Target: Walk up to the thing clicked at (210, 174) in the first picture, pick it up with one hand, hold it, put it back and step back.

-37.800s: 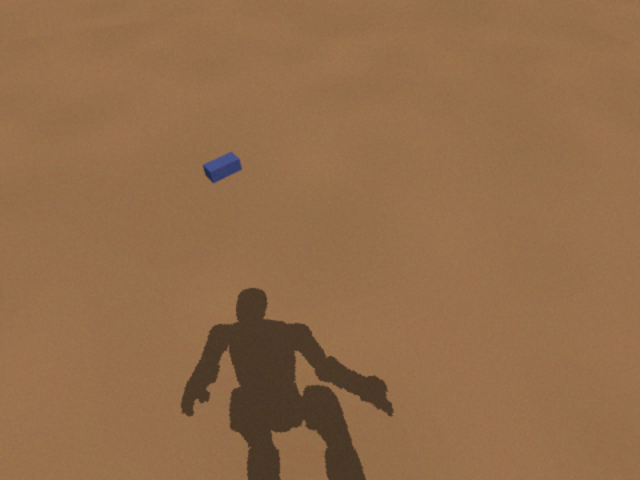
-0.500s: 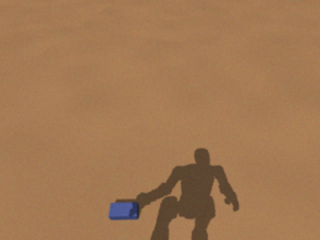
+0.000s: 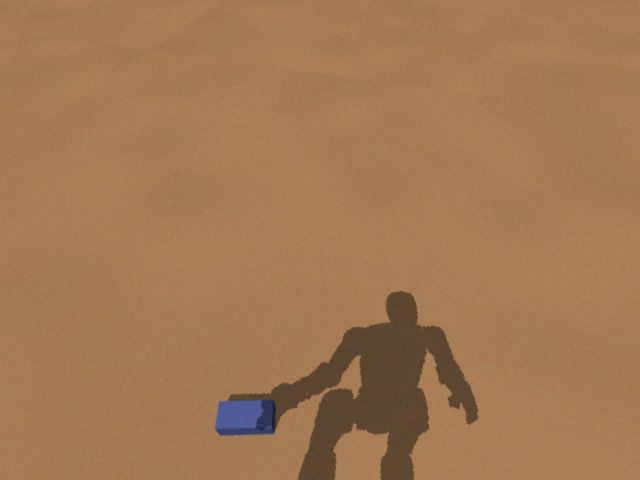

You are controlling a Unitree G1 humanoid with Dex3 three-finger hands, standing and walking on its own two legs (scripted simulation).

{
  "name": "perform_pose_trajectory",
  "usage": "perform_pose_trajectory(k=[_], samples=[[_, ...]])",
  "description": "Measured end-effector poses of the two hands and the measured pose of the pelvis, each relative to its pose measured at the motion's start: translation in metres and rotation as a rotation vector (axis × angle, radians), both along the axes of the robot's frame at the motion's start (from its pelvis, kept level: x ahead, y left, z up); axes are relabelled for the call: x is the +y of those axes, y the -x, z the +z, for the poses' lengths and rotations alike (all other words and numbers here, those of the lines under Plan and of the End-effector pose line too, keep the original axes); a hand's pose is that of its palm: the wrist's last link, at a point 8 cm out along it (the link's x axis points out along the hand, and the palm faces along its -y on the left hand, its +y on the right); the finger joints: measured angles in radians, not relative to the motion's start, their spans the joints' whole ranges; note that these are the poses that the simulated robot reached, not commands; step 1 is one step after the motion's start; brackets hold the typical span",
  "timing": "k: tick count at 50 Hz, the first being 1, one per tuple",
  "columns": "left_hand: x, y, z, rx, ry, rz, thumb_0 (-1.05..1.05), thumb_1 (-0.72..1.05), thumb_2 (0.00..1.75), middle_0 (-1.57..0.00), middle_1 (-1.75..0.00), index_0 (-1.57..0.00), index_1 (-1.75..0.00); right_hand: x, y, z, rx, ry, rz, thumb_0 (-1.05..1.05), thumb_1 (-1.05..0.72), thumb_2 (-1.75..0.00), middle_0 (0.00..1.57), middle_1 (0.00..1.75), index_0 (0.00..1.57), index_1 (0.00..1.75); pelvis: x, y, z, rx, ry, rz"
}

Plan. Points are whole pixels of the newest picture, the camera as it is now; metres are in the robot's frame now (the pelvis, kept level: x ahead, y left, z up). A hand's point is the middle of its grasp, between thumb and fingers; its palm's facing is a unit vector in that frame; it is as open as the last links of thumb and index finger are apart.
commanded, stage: stand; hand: left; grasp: from above
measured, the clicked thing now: (246, 417) +0.42 +0.25 -0.75
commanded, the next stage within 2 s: step back in 0.08 s
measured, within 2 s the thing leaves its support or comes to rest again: neither
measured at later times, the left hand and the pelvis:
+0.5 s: hand out of the picture +0.09 +0.31 -0.18, palm faces -0.02 -0.93 -0.38, open 7.4 cm; pelvis -0.06 +0.04 -0.03, yaw +1 degrees
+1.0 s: hand out of the picture -0.08 +0.28 -0.15, palm faces -0.06 -0.90 -0.42, open 7.4 cm; pelvis -0.18 +0.01 -0.02, yaw -4 degrees
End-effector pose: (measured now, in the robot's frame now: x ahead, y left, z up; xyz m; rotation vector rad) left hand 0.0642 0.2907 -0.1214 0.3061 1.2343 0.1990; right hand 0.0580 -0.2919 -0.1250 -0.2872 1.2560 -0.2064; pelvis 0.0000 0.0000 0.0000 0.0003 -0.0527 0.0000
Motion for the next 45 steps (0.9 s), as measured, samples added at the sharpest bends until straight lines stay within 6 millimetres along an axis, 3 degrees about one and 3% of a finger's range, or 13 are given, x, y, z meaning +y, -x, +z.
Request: perform_pose_trajectory(k=[6, 15, 21, 26, 36, 45], samples=[[0.002, 0.001, -0.001, 0.006, 0.002, 0.011, 0.01, 0.90, 0.90, -0.20, -0.30, -0.21, -0.30, -0.003, 0.001, -0.001, 0.011, -0.002, -0.005, 0.00, -0.91, -0.90, 0.20, 0.30, 0.20, 0.30, 0.000, 0.002, -0.002, 0.012, 0.002, 0.001], [0.030, 0.000, -0.008, -0.013, -0.051, -0.003, 0.01, 0.90, 0.90, -0.20, -0.30, -0.21, -0.30, -0.016, 0.002, -0.007, -0.007, 0.053, 0.003, 0.00, -0.91, -0.90, 0.20, 0.30, 0.20, 0.30, 0.010, 0.032, -0.017, 0.015, 0.020, 0.009], [0.055, -0.018, -0.021, -0.085, -0.047, -0.039, 0.01, 0.90, 0.90, -0.20, -0.30, -0.21, -0.30, -0.005, 0.028, -0.005, -0.004, 0.101, 0.000, 0.00, -0.91, -0.90, 0.20, 0.30, 0.20, 0.30, 0.033, 0.046, -0.031, 0.025, 0.012, 0.013], [0.058, -0.020, -0.020, -0.120, -0.038, -0.054, 0.01, 0.90, 0.90, -0.20, -0.30, -0.21, -0.30, 0.014, 0.059, 0.004, 0.028, 0.105, 0.006, 0.00, -0.91, -0.90, 0.20, 0.30, 0.20, 0.30, 0.041, 0.065, -0.023, 0.018, 0.028, 0.008], [0.051, 0.036, -0.021, -0.046, -0.035, -0.103, 0.01, 0.90, 0.90, -0.20, -0.30, -0.21, -0.30, 0.026, 0.088, 0.002, -0.066, 0.084, -0.015, 0.00, -0.90, -0.90, 0.20, 0.30, 0.20, 0.31, 0.041, 0.104, -0.022, 0.017, 0.011, -0.062], [0.031, 0.108, -0.008, -0.040, -0.073, -0.109, 0.01, 0.90, 0.90, -0.20, -0.30, -0.21, -0.30, -0.003, 0.135, -0.023, -0.106, 0.038, -0.042, 0.00, -0.90, -0.90, 0.20, 0.30, 0.20, 0.31, 0.020, 0.157, -0.032, -0.011, 0.022, -0.075]])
